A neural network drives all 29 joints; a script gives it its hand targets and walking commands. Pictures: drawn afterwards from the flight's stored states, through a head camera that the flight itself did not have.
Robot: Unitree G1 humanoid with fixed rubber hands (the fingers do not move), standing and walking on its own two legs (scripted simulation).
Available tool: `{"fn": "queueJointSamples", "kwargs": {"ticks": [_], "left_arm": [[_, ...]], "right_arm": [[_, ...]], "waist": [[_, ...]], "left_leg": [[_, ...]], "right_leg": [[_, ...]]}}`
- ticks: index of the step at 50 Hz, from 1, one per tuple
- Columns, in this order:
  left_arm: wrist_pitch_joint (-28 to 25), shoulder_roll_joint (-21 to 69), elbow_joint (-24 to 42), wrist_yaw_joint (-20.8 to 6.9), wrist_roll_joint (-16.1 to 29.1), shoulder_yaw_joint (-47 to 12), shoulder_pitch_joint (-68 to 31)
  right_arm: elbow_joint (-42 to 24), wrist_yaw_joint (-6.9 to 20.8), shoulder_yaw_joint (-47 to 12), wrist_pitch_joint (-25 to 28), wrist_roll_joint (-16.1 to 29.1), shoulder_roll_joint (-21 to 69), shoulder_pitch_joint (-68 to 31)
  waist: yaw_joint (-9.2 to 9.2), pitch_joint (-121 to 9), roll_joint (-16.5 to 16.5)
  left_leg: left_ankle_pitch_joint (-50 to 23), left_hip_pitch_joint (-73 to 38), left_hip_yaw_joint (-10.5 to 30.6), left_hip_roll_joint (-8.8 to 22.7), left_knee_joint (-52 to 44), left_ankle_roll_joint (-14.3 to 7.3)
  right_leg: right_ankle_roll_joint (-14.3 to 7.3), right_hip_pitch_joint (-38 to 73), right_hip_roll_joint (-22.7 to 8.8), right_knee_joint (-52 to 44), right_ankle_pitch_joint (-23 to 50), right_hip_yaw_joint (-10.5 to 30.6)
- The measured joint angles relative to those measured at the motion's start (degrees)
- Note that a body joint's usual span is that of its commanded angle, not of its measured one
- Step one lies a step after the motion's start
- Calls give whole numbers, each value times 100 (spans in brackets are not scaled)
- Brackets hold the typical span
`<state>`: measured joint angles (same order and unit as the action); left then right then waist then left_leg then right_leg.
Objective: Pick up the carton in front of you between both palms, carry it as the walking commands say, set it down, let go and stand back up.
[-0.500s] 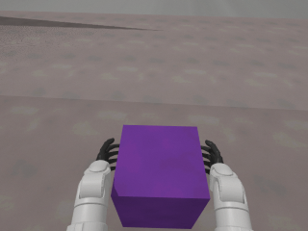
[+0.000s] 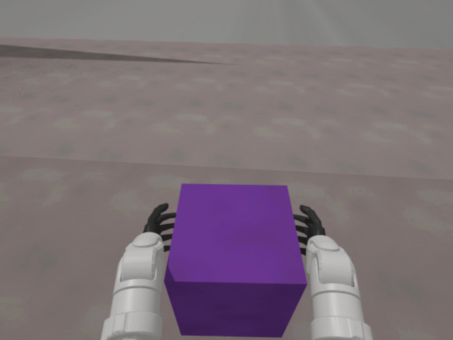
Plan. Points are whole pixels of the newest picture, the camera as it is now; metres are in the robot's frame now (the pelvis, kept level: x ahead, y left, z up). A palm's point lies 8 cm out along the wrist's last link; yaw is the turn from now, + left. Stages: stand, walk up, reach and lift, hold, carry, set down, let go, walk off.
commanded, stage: hold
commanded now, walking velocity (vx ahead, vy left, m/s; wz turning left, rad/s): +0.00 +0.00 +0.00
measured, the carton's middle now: (232, 262) +0.30 +0.00 -0.02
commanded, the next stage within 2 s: set down in 0.12 s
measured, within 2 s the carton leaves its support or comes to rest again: neither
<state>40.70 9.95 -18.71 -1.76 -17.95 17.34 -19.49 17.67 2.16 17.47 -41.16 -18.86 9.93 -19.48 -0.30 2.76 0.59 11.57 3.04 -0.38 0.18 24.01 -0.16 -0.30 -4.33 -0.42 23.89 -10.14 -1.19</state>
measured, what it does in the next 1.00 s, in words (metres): lowers itself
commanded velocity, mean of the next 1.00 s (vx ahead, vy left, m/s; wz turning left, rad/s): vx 0.00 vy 0.00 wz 0.00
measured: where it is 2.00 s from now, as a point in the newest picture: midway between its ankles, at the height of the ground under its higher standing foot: outside the picture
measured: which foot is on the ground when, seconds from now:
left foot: down 0.00-1.00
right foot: down 0.00-1.00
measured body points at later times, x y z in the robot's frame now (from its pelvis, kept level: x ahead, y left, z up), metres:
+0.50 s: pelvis +0.02 +0.00 -0.01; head +0.07 +0.00 +0.44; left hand +0.36 +0.15 -0.02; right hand +0.36 -0.15 -0.02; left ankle +0.03 +0.12 -0.74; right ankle +0.05 -0.12 -0.74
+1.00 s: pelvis -0.04 +0.00 -0.13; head +0.19 +0.01 +0.26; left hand +0.40 +0.17 -0.20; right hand +0.41 -0.14 -0.20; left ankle +0.03 +0.12 -0.74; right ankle +0.05 -0.12 -0.74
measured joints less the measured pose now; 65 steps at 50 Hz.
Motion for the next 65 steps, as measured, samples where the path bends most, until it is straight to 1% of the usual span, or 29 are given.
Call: {"fn": "queueJointSamples", "kwargs": {"ticks": [12,14,16,19,23,26,28,30,33,36,38,41,44,51,56,60,65], "left_arm": [[25,-36,236,16,59,-177,120],[-36,-26,188,17,50,-136,83],[-164,11,21,8,5,16,-40],[-477,102,-329,-52,-154,399,-324],[-1033,160,-725,-150,-440,818,-709],[-1535,143,-895,-189,-560,950,-901],[-1907,112,-965,-186,-549,959,-972],[-2280,69,-1018,-138,-436,911,-1017],[-2755,-19,-1064,-9,-138,790,-1082],[-3065,-149,-1037,124,205,605,-1173],[-3166,-226,-989,203,394,502,-1262],[-3162,-313,-937,238,560,482,-1473],[-2997,-364,-997,216,560,627,-1803],[-2379,-390,-1191,43,192,1136,-2586],[-2228,-461,-1328,4,29,1245,-2967],[-2239,-587,-1419,22,79,1208,-3205],[-2253,-799,-1511,68,276,1093,-3479]], "right_arm": [[-232,-37,-189,1,106,-46,153],[-180,-42,-143,68,112,-37,119],[-6,-29,22,200,83,0,-6],[345,24,420,506,-63,98,-302],[721,109,827,1035,-334,172,-692],[899,129,964,1553,-458,181,-883],[946,115,961,1922,-449,160,-936],[962,59,897,2279,-345,113,-957],[1011,-48,771,2749,-51,0,-1026],[1021,-164,600,3069,300,-130,-1142],[991,-239,510,3177,501,-194,-1243],[954,-276,506,3176,649,-242,-1479],[1028,-264,657,3013,593,-253,-1837],[1236,-162,1181,2468,191,-218,-2597],[1280,-152,1298,2294,57,-275,-2917],[1299,-241,1242,2275,140,-350,-3121],[1316,-415,1104,2266,364,-452,-3369]], "waist": [[16,35,-4],[28,51,-6],[41,77,-9],[48,125,-13],[38,272,-6],[32,376,-7],[33,434,-12],[33,475,-16],[31,475,-28],[22,348,-39],[22,170,-44],[32,-163,-67],[46,-437,-94],[38,-771,-87],[50,-944,-69],[71,-1052,-70],[104,-1125,-80]], "left_leg": [[39,-94,11,14,-209,27],[54,-71,7,15,-210,28],[87,12,4,14,-151,26],[174,309,10,7,70,17],[298,960,20,3,490,4],[366,1678,9,6,854,1],[403,2234,-2,8,1111,-3],[437,2829,-7,6,1383,-6],[498,3763,-9,-7,1826,-4],[586,4713,36,-45,2315,0],[653,5325,64,-70,2656,9],[758,6128,81,-96,3153,15],[863,6745,89,-101,3599,28],[1080,7844,118,-114,4498,38],[1214,8653,111,-115,5086,47],[1333,9331,101,-104,5582,60],[1498,10123,117,-88,6223,85]], "right_leg": [[-7,77,21,-175,-59,0],[-8,51,22,-170,-76,4],[-9,-36,21,-107,-110,8],[-8,-327,12,106,-196,3],[-5,-954,4,480,-298,-2],[0,-1663,4,812,-342,12],[5,-2215,3,1051,-362,25],[11,-2806,-1,1308,-385,34],[27,-3737,-14,1745,-443,53],[66,-4684,8,2236,-538,152],[100,-5293,29,2583,-617,220],[119,-6094,42,3091,-736,263],[110,-6709,48,3535,-838,258],[92,-7797,58,4422,-1053,234],[94,-8616,74,5014,-1183,245],[98,-9308,100,5511,-1287,257],[96,-10107,133,6140,-1432,242]]}}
